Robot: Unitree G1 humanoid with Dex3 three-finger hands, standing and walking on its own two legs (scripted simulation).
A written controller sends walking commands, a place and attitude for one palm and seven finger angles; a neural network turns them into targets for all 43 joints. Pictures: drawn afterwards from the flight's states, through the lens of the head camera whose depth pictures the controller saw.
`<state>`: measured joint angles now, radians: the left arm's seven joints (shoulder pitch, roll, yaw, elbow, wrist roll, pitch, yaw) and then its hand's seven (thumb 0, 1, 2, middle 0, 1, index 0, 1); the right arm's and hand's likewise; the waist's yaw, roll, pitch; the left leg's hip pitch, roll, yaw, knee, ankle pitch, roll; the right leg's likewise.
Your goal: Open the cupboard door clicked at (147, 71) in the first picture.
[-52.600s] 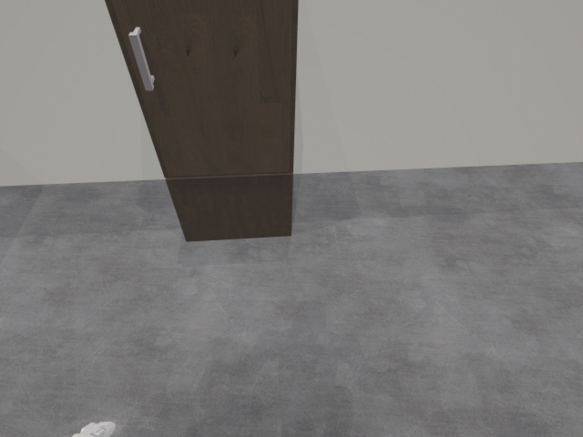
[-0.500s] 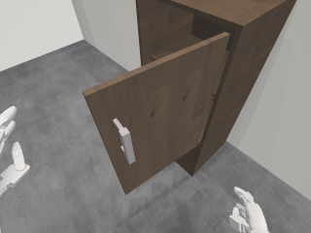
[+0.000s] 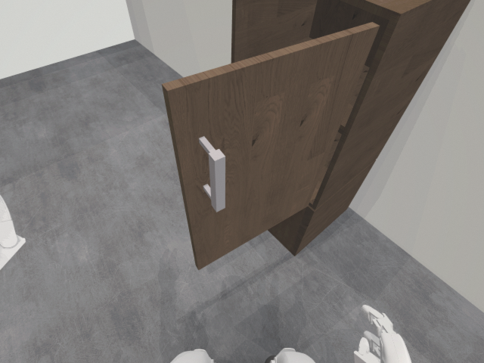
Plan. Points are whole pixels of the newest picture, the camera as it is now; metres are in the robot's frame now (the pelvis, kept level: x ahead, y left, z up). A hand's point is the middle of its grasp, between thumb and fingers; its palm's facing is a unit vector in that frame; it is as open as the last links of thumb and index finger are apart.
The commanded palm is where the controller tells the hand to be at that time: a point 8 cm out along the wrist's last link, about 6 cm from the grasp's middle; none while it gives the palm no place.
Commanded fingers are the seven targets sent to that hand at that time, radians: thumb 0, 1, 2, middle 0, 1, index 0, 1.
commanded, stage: step back with the hand held close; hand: left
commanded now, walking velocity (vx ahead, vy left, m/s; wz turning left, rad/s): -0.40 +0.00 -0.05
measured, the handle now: (211, 176) +0.40 +0.08 +0.08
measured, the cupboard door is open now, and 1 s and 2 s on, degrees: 82 82 82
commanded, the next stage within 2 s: stop stepping back and stand still in 0.62 s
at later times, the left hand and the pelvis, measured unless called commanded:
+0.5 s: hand (21, 275) +0.17 +0.24 +0.18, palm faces +0.39 -0.79 -0.47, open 7.4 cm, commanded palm +0.10 +0.29 +0.20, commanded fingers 0.00 0.90 0.90 -0.20 -0.30 -0.20 -0.30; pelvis -0.04 -0.01 +0.01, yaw -1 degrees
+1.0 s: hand out of the picture +0.05 +0.24 +0.17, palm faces +0.38 -0.80 -0.48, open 7.4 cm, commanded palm -0.01 +0.28 +0.20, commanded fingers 0.00 0.90 0.90 -0.20 -0.30 -0.20 -0.30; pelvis -0.16 -0.02 +0.02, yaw -2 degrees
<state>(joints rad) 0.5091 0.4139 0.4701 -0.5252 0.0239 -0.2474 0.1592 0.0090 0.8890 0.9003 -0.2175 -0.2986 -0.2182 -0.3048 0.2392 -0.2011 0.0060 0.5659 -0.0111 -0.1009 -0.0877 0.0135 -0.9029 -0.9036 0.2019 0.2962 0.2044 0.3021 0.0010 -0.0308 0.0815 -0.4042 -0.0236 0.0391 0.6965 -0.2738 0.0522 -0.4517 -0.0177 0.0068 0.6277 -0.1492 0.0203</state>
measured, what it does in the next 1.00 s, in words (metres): walks backwards: right foot, then left foot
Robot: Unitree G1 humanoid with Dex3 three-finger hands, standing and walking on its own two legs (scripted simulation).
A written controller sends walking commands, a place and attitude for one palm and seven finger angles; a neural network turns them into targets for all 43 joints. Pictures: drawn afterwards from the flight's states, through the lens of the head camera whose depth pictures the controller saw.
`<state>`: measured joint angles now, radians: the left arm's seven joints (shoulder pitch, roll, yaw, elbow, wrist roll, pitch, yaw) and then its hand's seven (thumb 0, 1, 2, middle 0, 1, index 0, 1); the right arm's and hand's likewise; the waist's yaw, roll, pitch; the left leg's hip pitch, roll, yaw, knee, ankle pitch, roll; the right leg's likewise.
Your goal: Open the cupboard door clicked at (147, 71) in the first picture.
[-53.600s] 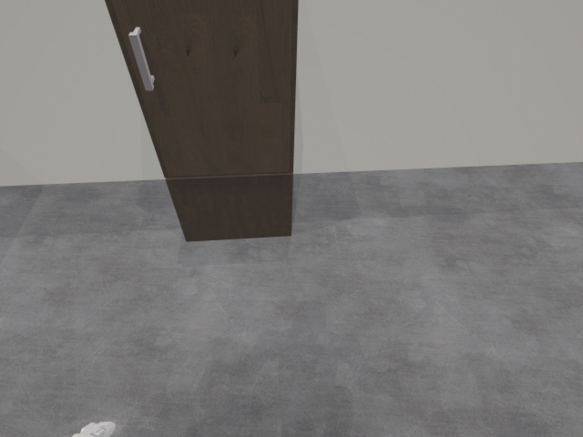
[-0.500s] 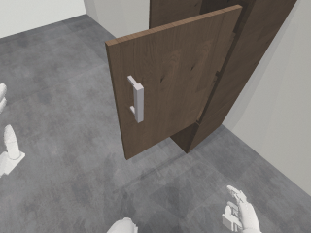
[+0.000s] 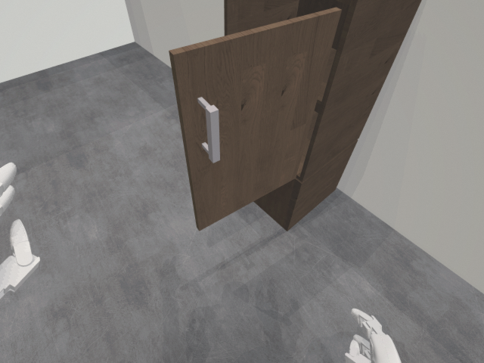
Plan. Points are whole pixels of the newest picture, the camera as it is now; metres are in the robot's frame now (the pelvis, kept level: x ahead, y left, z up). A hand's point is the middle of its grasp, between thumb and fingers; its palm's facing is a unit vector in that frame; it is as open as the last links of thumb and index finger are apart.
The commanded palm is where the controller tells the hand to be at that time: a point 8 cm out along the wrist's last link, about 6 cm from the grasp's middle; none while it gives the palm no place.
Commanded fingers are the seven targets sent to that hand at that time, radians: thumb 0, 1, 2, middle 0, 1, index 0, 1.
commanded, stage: stop stepping back and stand still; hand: left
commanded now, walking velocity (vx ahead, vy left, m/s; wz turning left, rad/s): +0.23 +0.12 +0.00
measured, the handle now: (208, 131) +0.55 +0.12 +0.06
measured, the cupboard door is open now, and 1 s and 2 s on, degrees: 82 82 82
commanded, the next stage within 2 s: let the arm hang, fingers relaxed in 0.42 s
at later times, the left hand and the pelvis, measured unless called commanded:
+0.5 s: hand (16, 284) +0.17 +0.27 +0.15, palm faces +0.44 -0.79 -0.44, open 7.4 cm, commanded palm none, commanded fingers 0.00 0.90 0.90 -0.20 -0.30 -0.20 -0.30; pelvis -0.02 +0.00 -0.01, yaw +1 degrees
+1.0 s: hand out of the picture -0.08 +0.18 -0.17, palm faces +0.11 -0.97 -0.23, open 7.0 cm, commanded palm none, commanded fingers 0.00 0.90 0.90 -0.20 -0.30 -0.20 -0.30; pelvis -0.04 -0.02 +0.00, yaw +5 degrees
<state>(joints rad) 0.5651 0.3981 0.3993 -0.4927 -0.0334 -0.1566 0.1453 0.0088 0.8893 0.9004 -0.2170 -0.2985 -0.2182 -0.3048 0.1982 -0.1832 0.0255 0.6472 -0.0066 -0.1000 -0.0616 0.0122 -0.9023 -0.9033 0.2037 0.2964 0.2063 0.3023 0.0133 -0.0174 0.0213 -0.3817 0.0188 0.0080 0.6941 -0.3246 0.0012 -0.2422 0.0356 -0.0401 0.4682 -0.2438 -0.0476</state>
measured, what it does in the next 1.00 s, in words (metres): stands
